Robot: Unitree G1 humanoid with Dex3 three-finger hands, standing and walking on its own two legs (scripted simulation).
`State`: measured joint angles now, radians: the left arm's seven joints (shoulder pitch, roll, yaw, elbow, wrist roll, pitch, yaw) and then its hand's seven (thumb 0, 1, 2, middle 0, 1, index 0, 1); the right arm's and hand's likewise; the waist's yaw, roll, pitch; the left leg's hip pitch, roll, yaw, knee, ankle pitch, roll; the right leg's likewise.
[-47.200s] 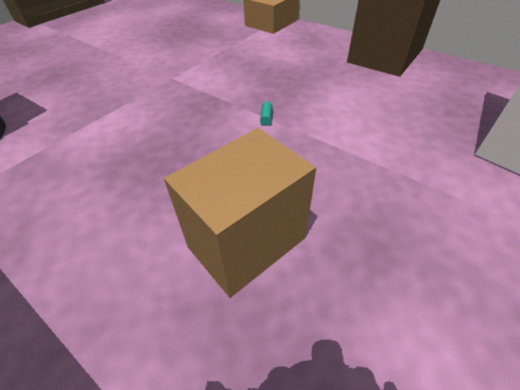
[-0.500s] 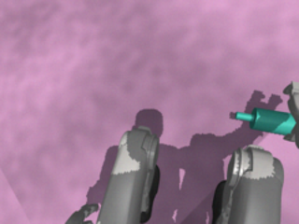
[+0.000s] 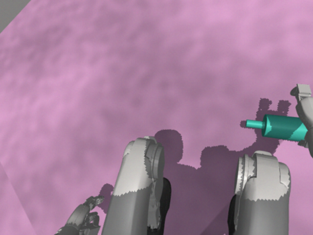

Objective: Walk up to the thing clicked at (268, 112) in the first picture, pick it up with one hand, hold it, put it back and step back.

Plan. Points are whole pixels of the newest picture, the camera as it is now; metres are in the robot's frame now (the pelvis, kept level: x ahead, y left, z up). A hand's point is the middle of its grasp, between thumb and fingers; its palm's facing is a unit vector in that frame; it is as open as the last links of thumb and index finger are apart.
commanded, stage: rest palm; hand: right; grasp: from above
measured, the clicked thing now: (285, 127) +0.43 -0.27 -0.28
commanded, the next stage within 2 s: close in 0.96 s
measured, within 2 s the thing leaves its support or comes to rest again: neither
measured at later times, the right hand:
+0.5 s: hand (291, 134) +0.40 -0.28 -0.25, palm faces -0.42 +0.13 -0.90, open 14.1 cm
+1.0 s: hand (295, 136) +0.40 -0.29 -0.26, palm faces -0.52 +0.18 -0.84, open 13.8 cm
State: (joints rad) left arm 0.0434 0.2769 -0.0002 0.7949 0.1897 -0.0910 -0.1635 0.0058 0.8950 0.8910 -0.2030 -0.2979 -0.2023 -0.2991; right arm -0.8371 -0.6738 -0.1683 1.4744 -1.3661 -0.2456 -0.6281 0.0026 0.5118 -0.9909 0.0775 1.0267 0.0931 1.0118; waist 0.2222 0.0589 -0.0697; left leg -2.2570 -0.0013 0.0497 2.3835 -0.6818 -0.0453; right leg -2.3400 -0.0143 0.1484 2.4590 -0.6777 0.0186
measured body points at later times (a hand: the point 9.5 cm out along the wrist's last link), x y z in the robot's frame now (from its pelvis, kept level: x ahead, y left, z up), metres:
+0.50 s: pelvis +0.01 +0.00 -0.02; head +0.25 -0.09 +0.35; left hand +0.07 +0.28 -0.11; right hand +0.42 -0.28 -0.19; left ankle +0.10 +0.13 -0.28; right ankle +0.08 -0.13 -0.28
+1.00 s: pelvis +0.01 +0.00 -0.02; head +0.27 -0.09 +0.34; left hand +0.06 +0.25 -0.12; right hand +0.42 -0.30 -0.21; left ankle +0.10 +0.13 -0.28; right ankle +0.08 -0.13 -0.28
